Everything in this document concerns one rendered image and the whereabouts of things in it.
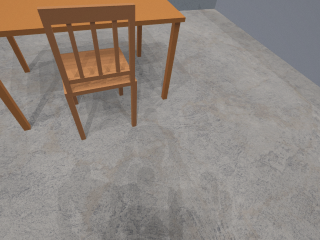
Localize chair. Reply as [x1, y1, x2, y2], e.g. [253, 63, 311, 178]
[37, 3, 137, 140]

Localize table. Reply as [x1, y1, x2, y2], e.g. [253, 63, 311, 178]
[0, 0, 186, 131]

